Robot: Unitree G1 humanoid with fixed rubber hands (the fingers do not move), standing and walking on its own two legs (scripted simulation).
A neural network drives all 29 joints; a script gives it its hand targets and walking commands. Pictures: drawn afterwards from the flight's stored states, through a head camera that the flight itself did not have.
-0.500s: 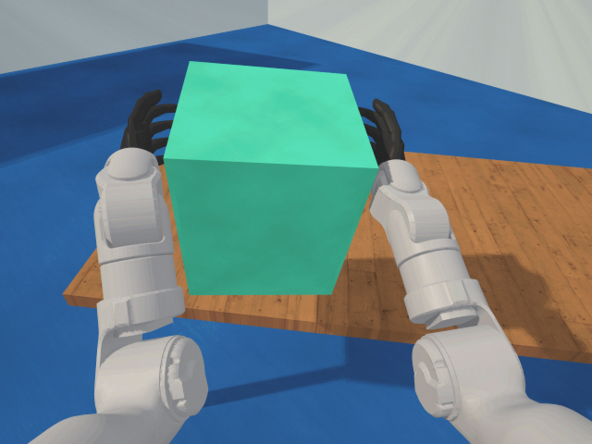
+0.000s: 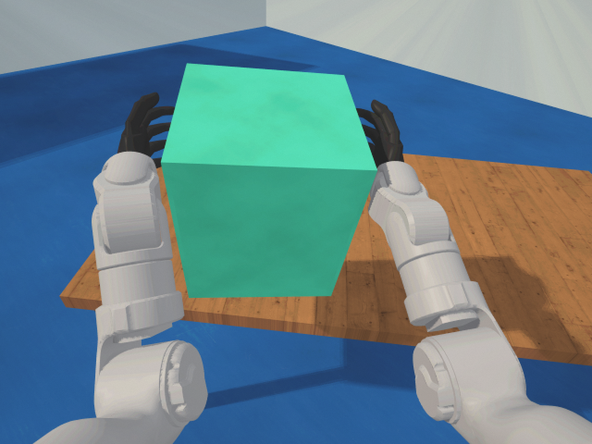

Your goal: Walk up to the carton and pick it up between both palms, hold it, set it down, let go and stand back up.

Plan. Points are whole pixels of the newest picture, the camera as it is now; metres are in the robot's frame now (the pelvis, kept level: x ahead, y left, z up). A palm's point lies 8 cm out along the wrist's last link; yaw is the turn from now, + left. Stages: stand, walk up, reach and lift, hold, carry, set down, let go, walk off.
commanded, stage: hold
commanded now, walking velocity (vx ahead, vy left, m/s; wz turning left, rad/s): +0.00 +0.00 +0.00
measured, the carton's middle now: (264, 189) +0.39 +0.01 +0.18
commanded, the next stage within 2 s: none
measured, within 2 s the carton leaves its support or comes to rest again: neither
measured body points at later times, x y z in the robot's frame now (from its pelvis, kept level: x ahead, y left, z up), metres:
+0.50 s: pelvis +0.00 +0.00 +0.00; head -0.07 +0.02 +0.44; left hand +0.37 +0.16 +0.25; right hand +0.37 -0.14 +0.24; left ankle +0.01 +0.14 -0.75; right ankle +0.02 -0.12 -0.75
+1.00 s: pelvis +0.00 +0.00 +0.00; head -0.07 +0.02 +0.44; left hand +0.37 +0.16 +0.25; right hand +0.37 -0.14 +0.24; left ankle +0.01 +0.14 -0.75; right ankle +0.02 -0.12 -0.75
